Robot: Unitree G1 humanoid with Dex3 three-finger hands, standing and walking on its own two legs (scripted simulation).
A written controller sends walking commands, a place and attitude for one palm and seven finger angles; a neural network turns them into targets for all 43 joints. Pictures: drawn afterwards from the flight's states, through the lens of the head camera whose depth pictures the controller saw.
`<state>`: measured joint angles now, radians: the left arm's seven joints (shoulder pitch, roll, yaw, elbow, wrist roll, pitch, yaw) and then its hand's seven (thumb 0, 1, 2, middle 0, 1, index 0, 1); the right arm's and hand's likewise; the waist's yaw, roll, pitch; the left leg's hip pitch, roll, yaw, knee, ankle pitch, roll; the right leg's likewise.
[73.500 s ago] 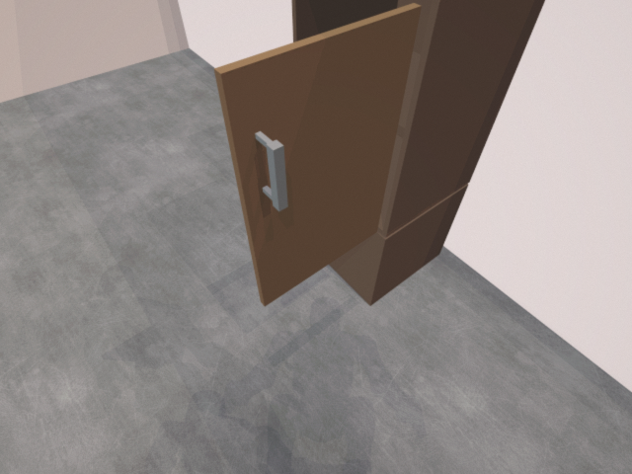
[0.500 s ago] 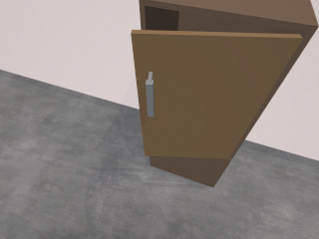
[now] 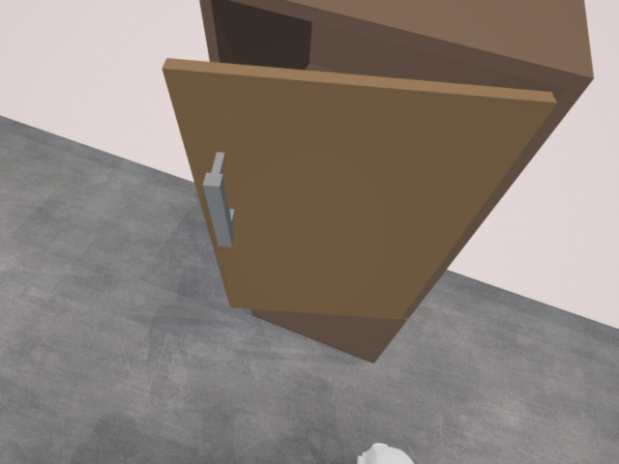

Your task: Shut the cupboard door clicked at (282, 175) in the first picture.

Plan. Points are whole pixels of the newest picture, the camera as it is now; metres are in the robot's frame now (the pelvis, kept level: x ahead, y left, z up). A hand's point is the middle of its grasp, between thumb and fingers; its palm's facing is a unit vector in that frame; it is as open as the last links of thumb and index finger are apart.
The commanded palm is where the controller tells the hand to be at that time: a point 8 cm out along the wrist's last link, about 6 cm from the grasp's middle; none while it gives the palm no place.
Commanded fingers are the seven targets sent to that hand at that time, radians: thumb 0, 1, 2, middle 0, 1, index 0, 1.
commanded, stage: shuffle to correct the standing spot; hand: left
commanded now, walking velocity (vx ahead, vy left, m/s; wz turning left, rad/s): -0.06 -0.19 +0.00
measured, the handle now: (223, 202) +0.41 +0.15 +0.08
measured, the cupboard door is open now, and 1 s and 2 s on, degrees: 18 18 18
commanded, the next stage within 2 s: come to a stop and stand still in 0.02 s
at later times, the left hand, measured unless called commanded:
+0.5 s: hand out of the picture +0.03 +0.10 -0.19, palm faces +0.11 -0.98 -0.18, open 7.3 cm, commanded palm none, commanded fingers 0.00 0.90 0.90 -0.20 -0.30 -0.20 -0.30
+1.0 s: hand out of the picture -0.03 +0.11 -0.18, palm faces +0.04 -0.98 -0.18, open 7.3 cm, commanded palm none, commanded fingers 0.00 0.90 0.90 -0.20 -0.30 -0.20 -0.30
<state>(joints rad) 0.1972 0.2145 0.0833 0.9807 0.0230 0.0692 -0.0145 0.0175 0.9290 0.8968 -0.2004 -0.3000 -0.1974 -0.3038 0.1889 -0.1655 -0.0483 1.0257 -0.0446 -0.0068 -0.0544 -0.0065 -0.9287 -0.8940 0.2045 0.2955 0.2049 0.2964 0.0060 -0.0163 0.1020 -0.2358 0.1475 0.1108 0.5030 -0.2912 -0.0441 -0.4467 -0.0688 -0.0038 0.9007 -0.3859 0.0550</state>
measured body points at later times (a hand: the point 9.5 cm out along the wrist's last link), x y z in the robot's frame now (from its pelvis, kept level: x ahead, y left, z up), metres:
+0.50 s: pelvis +0.00 -0.08 -0.01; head +0.04 -0.06 +0.44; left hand +0.03 +0.15 -0.17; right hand +0.10 -0.31 -0.15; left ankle -0.01 +0.01 -0.73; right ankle +0.02 -0.20 -0.74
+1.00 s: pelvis -0.04 -0.06 +0.00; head -0.04 -0.06 +0.45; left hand -0.03 +0.16 -0.16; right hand -0.01 -0.30 -0.15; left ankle -0.01 +0.01 -0.74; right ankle -0.09 -0.19 -0.74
